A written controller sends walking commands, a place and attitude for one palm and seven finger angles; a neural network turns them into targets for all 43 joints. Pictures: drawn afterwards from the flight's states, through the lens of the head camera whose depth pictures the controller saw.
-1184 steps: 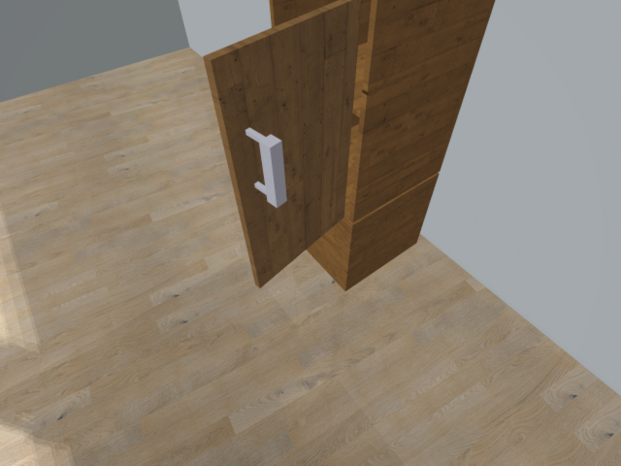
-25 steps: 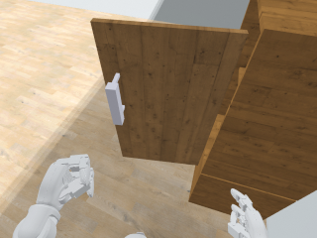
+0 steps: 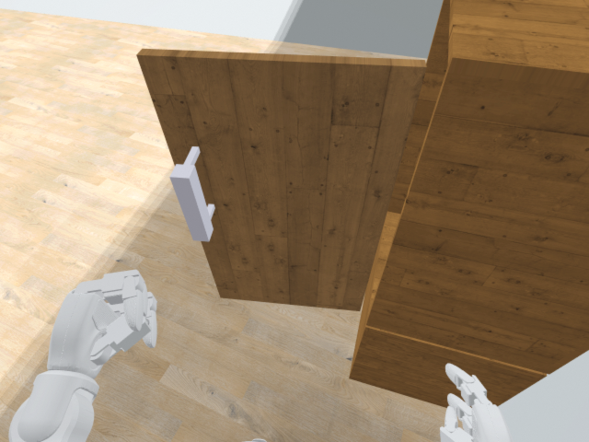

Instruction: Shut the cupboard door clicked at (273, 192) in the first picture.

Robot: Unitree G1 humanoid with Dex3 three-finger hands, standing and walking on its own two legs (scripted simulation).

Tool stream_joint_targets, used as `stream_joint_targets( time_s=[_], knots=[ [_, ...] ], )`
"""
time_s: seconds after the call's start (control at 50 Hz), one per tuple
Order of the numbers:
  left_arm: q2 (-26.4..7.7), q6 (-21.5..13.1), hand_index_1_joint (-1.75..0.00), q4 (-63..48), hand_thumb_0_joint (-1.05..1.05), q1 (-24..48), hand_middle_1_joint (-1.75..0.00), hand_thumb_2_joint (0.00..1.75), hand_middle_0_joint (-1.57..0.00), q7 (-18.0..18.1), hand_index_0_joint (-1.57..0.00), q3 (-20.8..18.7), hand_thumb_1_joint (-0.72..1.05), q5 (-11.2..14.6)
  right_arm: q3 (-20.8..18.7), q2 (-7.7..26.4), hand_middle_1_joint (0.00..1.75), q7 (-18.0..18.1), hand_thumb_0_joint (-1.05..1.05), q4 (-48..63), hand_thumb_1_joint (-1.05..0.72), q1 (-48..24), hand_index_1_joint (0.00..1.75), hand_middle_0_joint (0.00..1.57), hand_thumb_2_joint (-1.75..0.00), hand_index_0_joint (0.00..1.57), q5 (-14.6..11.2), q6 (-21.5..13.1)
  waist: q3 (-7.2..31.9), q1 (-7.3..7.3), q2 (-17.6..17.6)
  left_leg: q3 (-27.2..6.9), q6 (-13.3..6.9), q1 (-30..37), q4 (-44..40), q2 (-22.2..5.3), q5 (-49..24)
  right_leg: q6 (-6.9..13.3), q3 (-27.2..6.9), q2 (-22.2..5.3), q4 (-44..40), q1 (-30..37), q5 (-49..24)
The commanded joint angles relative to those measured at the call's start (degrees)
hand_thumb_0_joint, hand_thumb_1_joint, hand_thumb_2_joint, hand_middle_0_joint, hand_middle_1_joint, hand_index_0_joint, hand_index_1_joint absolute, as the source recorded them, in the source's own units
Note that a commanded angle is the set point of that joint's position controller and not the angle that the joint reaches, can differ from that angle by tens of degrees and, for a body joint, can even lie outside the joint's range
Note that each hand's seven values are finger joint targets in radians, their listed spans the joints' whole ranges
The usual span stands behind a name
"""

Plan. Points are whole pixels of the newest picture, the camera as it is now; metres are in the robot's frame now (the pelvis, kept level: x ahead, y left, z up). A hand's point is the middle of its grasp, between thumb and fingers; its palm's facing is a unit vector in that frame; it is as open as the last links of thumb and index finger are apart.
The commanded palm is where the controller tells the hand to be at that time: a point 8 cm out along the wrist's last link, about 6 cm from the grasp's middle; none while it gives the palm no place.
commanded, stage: bring the fist close to the handle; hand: left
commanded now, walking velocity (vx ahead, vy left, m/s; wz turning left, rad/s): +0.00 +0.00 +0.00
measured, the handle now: (198, 194) +0.45 +0.19 +0.09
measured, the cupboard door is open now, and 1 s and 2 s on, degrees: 100 100 94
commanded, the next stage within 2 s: push the door shut along its arc in 1.48 s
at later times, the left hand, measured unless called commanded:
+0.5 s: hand (176, 295) +0.28 +0.17 +0.08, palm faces -0.07 -1.00 -0.02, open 3.1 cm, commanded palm +0.26 +0.23 +0.09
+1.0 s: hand (194, 245) +0.34 +0.16 +0.10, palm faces -0.03 -1.00 -0.04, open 3.1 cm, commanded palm +0.32 +0.21 +0.09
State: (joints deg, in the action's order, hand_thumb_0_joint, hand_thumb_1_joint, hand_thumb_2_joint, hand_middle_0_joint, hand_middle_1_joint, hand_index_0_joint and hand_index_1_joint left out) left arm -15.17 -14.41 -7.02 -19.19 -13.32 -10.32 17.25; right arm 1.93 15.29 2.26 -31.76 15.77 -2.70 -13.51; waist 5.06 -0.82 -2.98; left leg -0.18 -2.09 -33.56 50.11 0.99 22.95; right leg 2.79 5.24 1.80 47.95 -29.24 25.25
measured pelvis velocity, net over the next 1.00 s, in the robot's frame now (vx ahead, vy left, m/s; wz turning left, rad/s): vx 0.00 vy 0.01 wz -0.02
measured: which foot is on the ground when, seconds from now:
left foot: down 0.00-1.00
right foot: down 0.00-1.00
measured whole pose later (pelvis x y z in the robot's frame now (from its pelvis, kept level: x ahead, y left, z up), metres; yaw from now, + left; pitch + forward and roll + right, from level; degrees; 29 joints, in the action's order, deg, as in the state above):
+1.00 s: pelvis +0.00 +0.01 +0.00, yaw -1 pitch +8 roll -1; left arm -13.3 -11.8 14.3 7.7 -7.3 -6.9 11.8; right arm 2.4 13.9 1.7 -34.2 14.6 -2.4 -8.5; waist 4.2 0.9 -2.0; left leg 1.6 -3.1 -33.3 47.8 1.4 22.2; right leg 1.8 3.3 1.3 46.4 -29.8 24.3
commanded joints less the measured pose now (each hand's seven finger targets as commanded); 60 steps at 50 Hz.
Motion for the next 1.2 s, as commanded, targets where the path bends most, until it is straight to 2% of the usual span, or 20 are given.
stream_joint_targets(
  time_s=[0.0,0.1,0.18,0.2,0.28,0.3,0.36,0.4,0.44,0.54,0.64,0.7,0.74,0.8,0.86,0.98,1.0,1.06,1.1,1.18],
  knots=[
    [-6.73,1.41,-1.50,-6.18,0.00,1.84,-1.50,0.90,-1.30,-3.89,-1.30,-1.61,0.90,1.02,-2.91,7.07,0.30,0.94,0.00,9.66,-0.90,-3.93,0.30,0.20,-0.90,0.20,-0.76,-3.09,5.60,1.05,5.12,-2.17,-0.33,3.38,-6.32,-0.33,-9.04,-2.76,-7.87,-2.49,-10.42,3.57,-11.98],
    [-11.58,-1.19,-1.50,-13.44,0.00,10.63,-1.50,0.90,-1.30,-1.53,-1.30,-7.26,0.90,2.01,-2.29,6.45,0.30,1.77,0.00,9.61,-0.90,-4.57,0.30,0.20,-0.90,0.20,-0.01,-2.59,8.07,0.64,3.05,-2.20,-0.20,4.15,-5.93,-0.42,-11.06,-2.64,-8.05,-2.45,-9.21,5.49,-14.93],
    [-8.63,-4.87,-1.50,-10.01,0.00,14.26,-1.50,0.90,-1.30,0.39,-1.30,-5.67,0.90,1.50,-2.10,5.74,0.30,1.38,0.00,8.19,-0.90,-4.82,0.30,0.20,-0.90,0.20,-0.08,-2.96,7.38,1.36,0.28,-1.94,0.03,4.80,-5.97,-0.43,-10.53,-2.16,-7.02,-1.92,-8.21,2.80,-14.25],
    [-9.77,-4.75,-1.50,-8.28,0.00,14.78,-1.50,0.90,-1.30,0.41,-1.30,-6.43,0.90,1.18,-2.28,6.13,0.30,1.28,0.00,7.66,-0.90,-4.20,0.30,0.20,-0.90,0.20,-0.09,-2.78,7.46,1.64,1.39,-2.16,-0.06,4.54,-5.85,-0.62,-10.39,-2.22,-7.14,-1.80,-8.29,2.84,-13.57],
    [-6.19,-1.09,-1.50,-2.12,0.00,14.11,-1.50,0.90,-1.30,-2.94,-1.30,-1.09,0.90,0.74,-2.53,6.81,0.30,1.19,0.00,7.81,-0.90,-3.75,0.30,0.20,-0.90,0.20,-0.76,-2.53,8.39,1.80,0.90,-1.95,-0.24,5.26,-6.26,-0.39,-10.78,-2.73,-7.70,-2.43,-9.34,3.58,-15.15],
    [-7.22,0.37,-1.50,0.08,0.00,12.47,-1.50,0.90,-1.30,-3.56,-1.30,-2.09,0.90,0.79,-2.63,7.23,0.30,1.30,0.00,7.99,-0.90,-3.38,0.30,0.20,-0.90,0.20,-0.68,-2.23,8.74,1.69,4.17,-2.21,-0.38,4.60,-6.00,-0.64,-11.18,-3.44,-8.32,-2.70,-9.63,4.49,-16.10],
    [-8.71,2.18,-1.50,-0.57,0.00,16.05,-1.50,0.90,-1.30,-3.94,-1.30,-4.06,0.90,1.22,-2.65,7.21,0.30,1.59,0.00,8.59,-0.90,-3.79,0.30,0.20,-0.90,0.20,-0.64,-1.46,10.51,0.90,4.53,-1.91,-0.24,4.91,-6.73,-0.43,-12.50,-3.57,-8.20,-3.11,-9.42,6.59,-19.02],
    [-11.61,1.58,-1.50,-2.06,0.00,17.66,-1.50,0.90,-1.30,-2.45,-1.30,-7.70,0.90,1.71,-2.56,7.19,0.30,1.71,0.00,8.75,-0.90,-4.02,0.30,0.20,-0.90,0.20,-0.18,-1.08,11.50,0.37,6.24,-2.02,-0.17,5.00,-6.80,-0.57,-13.66,-3.53,-7.91,-2.96,-8.83,8.05,-20.77],
    [-10.74,-0.23,-1.50,-2.75,0.00,21.74,-1.50,0.90,-1.30,-0.70,-1.30,-7.89,0.90,1.50,-2.40,6.40,0.30,1.58,0.00,8.56,-0.90,-4.65,0.30,0.20,-0.90,0.20,-0.11,-0.95,11.13,0.40,4.54,-1.74,-0.01,5.83,-7.61,-0.51,-13.74,-2.93,-6.99,-2.54,-8.44,7.20,-20.31],
    [-7.53,-3.23,-1.50,-1.75,0.00,21.51,-1.50,0.90,-1.30,1.17,-1.30,-4.29,0.90,-0.06,-2.63,6.09,0.30,0.67,0.00,7.66,-0.90,-4.30,0.30,0.20,-0.90,0.20,0.00,-1.01,11.65,0.65,-0.22,-1.40,0.06,8.75,-7.97,-0.70,-15.34,-1.99,-5.18,-1.57,-7.13,4.84,-20.12],
    [-4.16,-0.08,-1.50,2.33,0.00,24.68,-1.50,0.90,-1.30,-0.49,-1.30,1.70,0.90,-1.39,-2.99,6.99,0.30,0.62,0.00,7.38,-0.90,-3.32,0.30,0.20,-0.90,0.20,-0.48,-0.29,8.87,2.56,1.22,-2.27,-0.08,8.80,-8.76,-1.09,-13.10,-1.99,-3.99,-1.29,-8.01,1.76,-16.86],
    [-6.38,0.82,-1.50,2.68,0.00,29.24,-1.50,0.90,-1.30,0.78,-1.30,-0.16,0.90,-1.51,-3.05,7.44,0.30,1.04,0.00,7.02,-0.90,-3.44,0.30,0.20,-0.90,0.20,-0.36,0.21,9.31,2.63,3.37,-2.81,-0.10,9.16,-9.15,-1.35,-11.88,-1.89,-3.73,-1.06,-8.34,1.55,-14.91],
    [-4.71,0.15,-1.50,1.09,0.00,34.07,-1.50,0.90,-1.30,2.49,-1.30,1.11,0.90,-2.13,-2.78,6.82,0.30,1.05,0.00,7.24,-0.90,-4.10,0.30,0.20,-0.90,0.20,-0.26,0.28,11.01,2.52,2.16,-3.01,0.06,10.72,-9.71,-1.29,-12.27,-1.66,-3.30,-1.06,-7.78,1.51,-14.67],
    [-8.70,-1.49,-1.50,2.27,0.00,37.94,-1.50,0.90,-1.30,5.70,-1.30,-3.01,0.90,-2.98,-2.71,6.97,0.30,1.05,0.00,5.89,-0.90,-3.89,0.30,0.20,-0.90,0.20,0.36,0.61,12.69,1.98,2.68,-3.41,0.24,11.12,-9.76,-1.61,-11.89,-1.38,-3.33,-0.78,-7.32,1.58,-13.54],
    [-5.93,-2.33,-1.50,5.45,0.00,39.75,-1.50,0.90,-1.30,6.75,-1.30,-0.75,0.90,-4.29,-2.56,6.33,0.30,0.50,0.00,5.45,-0.90,-4.20,0.30,0.20,-0.90,0.20,0.40,1.05,14.07,1.78,-0.03,-2.89,0.65,11.97,-9.83,-1.54,-13.25,-1.17,-3.22,-0.90,-6.57,1.58,-14.77],
    [-2.92,0.99,-1.50,13.61,0.00,41.26,-1.50,0.90,-1.30,5.16,-1.30,2.68,0.90,-4.83,-2.90,6.82,0.30,-0.21,0.00,5.32,-0.90,-2.81,0.30,0.20,-0.90,0.20,-0.18,2.71,12.36,2.47,0.05,-2.85,0.84,12.30,-10.07,-1.69,-14.43,-1.18,-2.99,-0.84,-7.61,0.88,-16.39],
    [-4.33,1.41,-1.50,14.68,0.00,42.52,-1.50,0.90,-1.30,5.16,-1.30,1.75,0.90,-4.81,-2.91,7.27,0.30,-0.09,0.00,5.23,-0.90,-2.39,0.30,0.20,-0.90,0.20,-0.11,2.96,12.29,2.79,2.89,-3.18,0.64,11.63,-10.00,-1.77,-14.56,-1.25,-2.96,-0.80,-7.69,1.54,-16.55],
    [-3.37,0.71,-1.50,13.16,0.00,46.36,-1.50,0.90,-1.30,5.87,-1.30,1.92,0.90,-4.59,-3.13,6.92,0.30,-0.17,0.00,5.33,-0.90,-2.47,0.30,0.20,-0.90,0.20,-0.07,3.20,13.80,2.39,1.85,-3.13,0.96,13.55,-10.05,-1.87,-16.63,-1.14,-2.83,-0.78,-7.49,1.56,-17.93],
    [-5.15,-0.49,-1.50,12.40,0.00,44.47,-1.50,0.90,-1.30,6.88,-1.30,-0.10,0.90,-4.43,-3.24,7.11,0.30,-0.21,0.00,5.68,-0.90,-2.41,0.30,0.20,-0.90,0.20,0.26,3.33,15.38,1.56,3.72,-2.96,0.72,13.90,-9.89,-1.91,-17.61,-1.22,-3.07,-0.68,-7.44,3.06,-18.72],
    [-4.61,-2.98,-1.50,10.59,0.00,43.01,-1.50,0.90,-1.30,7.99,-1.30,0.01,0.90,-5.29,-3.23,6.43,0.30,-0.85,0.00,5.49,-0.90,-2.50,0.30,0.20,-0.90,0.20,0.45,3.80,16.36,1.19,1.92,-2.01,0.92,14.69,-9.68,-1.80,-21.30,-1.15,-3.34,-0.77,-6.66,4.08,-22.17]
  ],
)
